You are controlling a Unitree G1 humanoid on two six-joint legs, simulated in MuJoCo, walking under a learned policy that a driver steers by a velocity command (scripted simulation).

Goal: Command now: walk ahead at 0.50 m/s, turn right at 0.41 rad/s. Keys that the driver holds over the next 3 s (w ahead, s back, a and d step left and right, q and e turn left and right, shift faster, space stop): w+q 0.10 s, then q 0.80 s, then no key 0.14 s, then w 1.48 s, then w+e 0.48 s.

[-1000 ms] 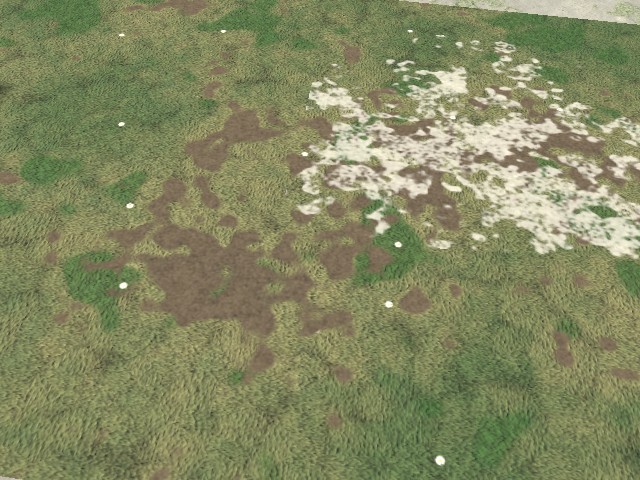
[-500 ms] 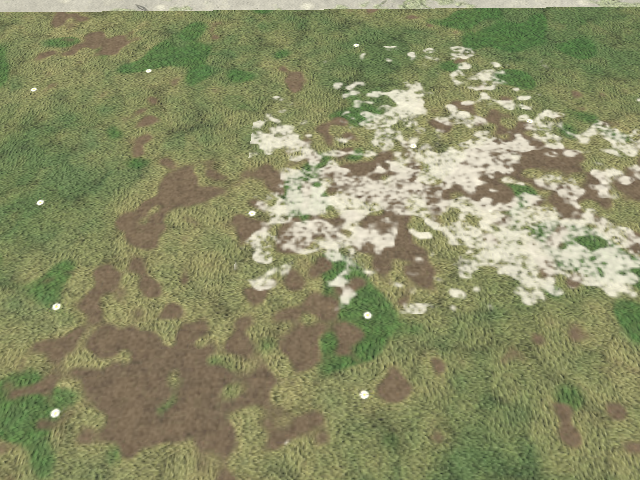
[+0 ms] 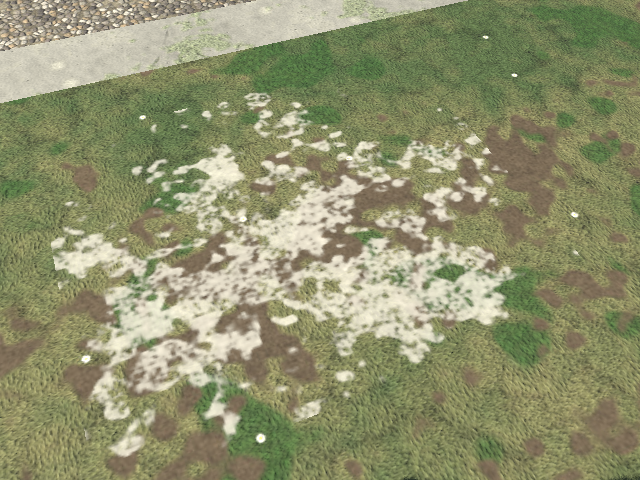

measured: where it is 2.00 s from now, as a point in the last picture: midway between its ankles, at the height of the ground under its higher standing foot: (231, 444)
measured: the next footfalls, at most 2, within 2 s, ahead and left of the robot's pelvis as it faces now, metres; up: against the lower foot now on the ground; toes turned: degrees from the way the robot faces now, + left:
right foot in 0.20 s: +0.29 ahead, -0.16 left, +0.00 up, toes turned -2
left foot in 0.66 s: +0.28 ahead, +0.10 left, +0.00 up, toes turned +18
